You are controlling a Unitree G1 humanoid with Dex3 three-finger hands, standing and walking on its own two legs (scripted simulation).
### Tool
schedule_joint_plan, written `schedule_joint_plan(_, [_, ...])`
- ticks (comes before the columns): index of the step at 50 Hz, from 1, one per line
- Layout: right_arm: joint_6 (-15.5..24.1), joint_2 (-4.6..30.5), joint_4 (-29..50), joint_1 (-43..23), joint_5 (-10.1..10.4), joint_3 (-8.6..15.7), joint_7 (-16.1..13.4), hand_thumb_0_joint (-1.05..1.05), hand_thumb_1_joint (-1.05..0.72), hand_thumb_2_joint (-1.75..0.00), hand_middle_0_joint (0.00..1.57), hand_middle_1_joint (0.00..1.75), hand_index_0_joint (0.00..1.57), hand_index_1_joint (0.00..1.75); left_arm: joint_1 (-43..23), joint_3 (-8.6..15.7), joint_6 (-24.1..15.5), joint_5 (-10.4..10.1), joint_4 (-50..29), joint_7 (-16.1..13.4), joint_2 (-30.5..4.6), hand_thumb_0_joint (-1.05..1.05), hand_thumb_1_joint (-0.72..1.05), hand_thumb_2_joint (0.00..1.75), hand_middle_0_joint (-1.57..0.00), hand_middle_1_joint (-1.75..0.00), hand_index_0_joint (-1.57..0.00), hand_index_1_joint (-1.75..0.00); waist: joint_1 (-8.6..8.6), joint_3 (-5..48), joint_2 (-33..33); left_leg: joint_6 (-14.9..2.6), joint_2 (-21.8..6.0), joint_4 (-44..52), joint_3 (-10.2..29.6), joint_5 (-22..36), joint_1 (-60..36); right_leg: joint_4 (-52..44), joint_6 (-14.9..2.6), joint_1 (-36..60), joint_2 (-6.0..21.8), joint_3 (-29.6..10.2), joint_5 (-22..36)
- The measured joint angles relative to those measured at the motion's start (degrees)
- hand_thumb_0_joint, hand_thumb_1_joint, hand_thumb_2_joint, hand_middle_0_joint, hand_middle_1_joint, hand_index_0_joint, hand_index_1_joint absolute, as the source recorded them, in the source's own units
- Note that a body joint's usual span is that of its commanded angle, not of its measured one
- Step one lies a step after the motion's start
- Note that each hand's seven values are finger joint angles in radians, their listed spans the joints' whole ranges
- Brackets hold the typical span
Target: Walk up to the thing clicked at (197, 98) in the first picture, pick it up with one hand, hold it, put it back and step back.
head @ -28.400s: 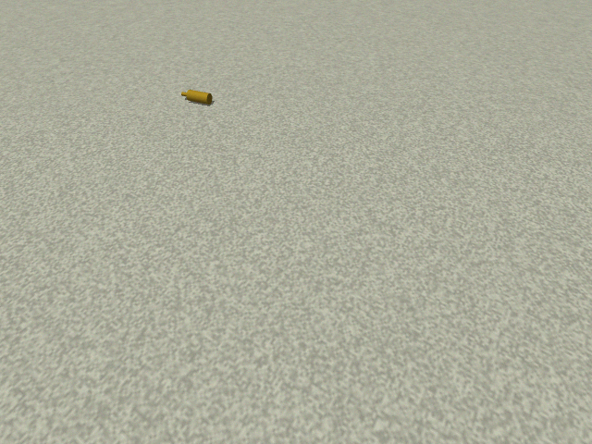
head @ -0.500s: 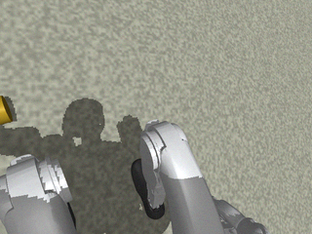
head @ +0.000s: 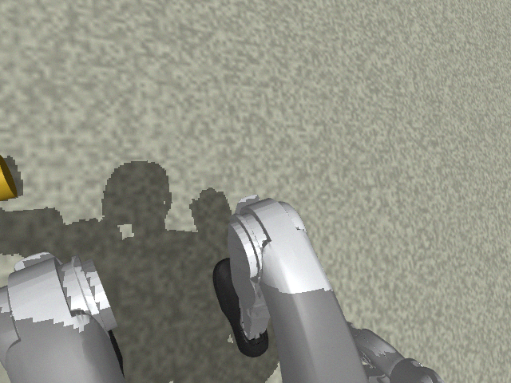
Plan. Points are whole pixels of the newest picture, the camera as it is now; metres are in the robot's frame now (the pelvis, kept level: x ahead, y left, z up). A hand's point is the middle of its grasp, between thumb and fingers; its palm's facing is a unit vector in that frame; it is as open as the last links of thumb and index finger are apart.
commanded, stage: close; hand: left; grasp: from above
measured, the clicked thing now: out of the picture +0.42 +0.34 -0.26
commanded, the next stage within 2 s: settle in 0.94 s
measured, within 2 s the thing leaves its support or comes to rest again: leaves its support in 1.38 s
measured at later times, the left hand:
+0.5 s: hand out of the picture +0.41 +0.31 -0.24, palm faces -0.42 -0.16 -0.89, open 9.8 cm
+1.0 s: hand out of the picture +0.41 +0.31 -0.24, palm faces -0.43 -0.17 -0.88, open 9.7 cm
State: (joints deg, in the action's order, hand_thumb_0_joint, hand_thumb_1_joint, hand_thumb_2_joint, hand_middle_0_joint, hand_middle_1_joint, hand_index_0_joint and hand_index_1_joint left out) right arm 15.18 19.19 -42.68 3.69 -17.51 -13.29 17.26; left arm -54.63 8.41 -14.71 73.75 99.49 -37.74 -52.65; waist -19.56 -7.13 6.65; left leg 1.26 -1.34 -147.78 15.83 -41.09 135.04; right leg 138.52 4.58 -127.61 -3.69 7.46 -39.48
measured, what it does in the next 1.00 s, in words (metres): stands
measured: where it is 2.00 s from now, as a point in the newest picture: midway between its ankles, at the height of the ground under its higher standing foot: (184, 355)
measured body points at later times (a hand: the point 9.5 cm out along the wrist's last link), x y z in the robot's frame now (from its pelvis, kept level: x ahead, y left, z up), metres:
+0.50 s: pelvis +0.00 +0.00 +0.00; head +0.25 +0.13 +0.35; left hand +0.43 +0.32 -0.19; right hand +0.08 -0.25 -0.06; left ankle +0.06 +0.13 -0.26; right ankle +0.11 -0.13 -0.26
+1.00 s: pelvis +0.00 +0.00 +0.00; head +0.25 +0.13 +0.35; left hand +0.43 +0.32 -0.19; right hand +0.07 -0.26 -0.06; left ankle +0.06 +0.13 -0.26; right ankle +0.11 -0.13 -0.26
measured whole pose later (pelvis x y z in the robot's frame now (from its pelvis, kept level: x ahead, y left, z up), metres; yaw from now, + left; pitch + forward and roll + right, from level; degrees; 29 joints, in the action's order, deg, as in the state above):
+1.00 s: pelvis +0.00 +0.00 +0.00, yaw +0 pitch +26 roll -13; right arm 15.1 19.5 -41.5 3.9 -17.6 -14.3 16.6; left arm -55.0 7.9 -15.2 74.2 99.8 -38.6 -52.9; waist -19.9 -7.7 7.0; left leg 1.2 -1.6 -147.5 15.8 -41.0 134.7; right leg 138.1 4.4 -127.5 -3.9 7.5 -39.0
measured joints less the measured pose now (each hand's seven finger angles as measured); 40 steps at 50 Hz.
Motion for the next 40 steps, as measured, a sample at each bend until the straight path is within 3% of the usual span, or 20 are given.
schedule_joint_plan(8, [-0.37, -0.23, 0.12, 0.03, -0.23, -0.50, -0.32, 0.00, -0.90, -0.90, 0.19, 0.29, 0.20, 0.29, 0.32, -1.54, -1.17, 0.56, -0.31, 0.30, -0.04, 0.00, 0.03, 0.66, -0.49, -0.71, -0.51, -0.70, 0.11, -0.32, 0.46, 0.05, 0.10, -0.07, 0.13, 0.05, -0.27, -0.02, -0.20, 0.37, 0.04, 0.14, 0.04])
schedule_joint_plan(18, [0.16, -0.53, 0.11, -0.67, -0.37, -0.41, 0.05, 0.00, -0.90, -0.90, 0.20, 0.29, 0.20, 0.29, 1.11, -2.53, -0.08, 0.91, -1.09, -2.30, 1.70, 0.00, 0.09, 0.60, -0.57, -0.66, -0.56, -0.63, 0.48, -0.03, 0.36, -0.29, -0.10, -0.06, 0.08, 0.06, -0.29, -0.29, -0.29, 0.51, -0.15, 0.15, 0.18])
schedule_joint_plan(31, [0.71, 0.37, 0.81, -0.75, 0.25, -0.08, 0.27, 0.00, -0.90, -0.90, 0.20, 0.29, 0.20, 0.29, -0.27, 0.33, 0.31, 1.26, 0.61, -1.20, 0.68, 0.01, 0.09, 0.52, -0.63, -0.59, -0.64, -0.57, -0.25, 0.09, 0.19, -0.38, 0.00, 0.20, -0.15, 0.22, 0.00, -0.41, -0.17, 0.27, -0.01, 0.00, 0.18])
schedule_joint_plan(40, [0.40, 0.64, 0.89, -0.08, 0.00, -0.56, -0.19, 0.00, -0.89, -0.90, 0.19, 0.29, 0.20, 0.29, -0.91, -0.61, -0.45, 0.39, 1.04, -0.55, -0.24, 0.01, 0.08, 0.48, -0.67, -0.55, -0.68, -0.53, -0.45, -0.84, 0.33, -0.25, -0.14, 0.08, -0.20, 0.26, -0.31, -0.19, -0.04, 0.28, -0.16, -0.11, 0.38])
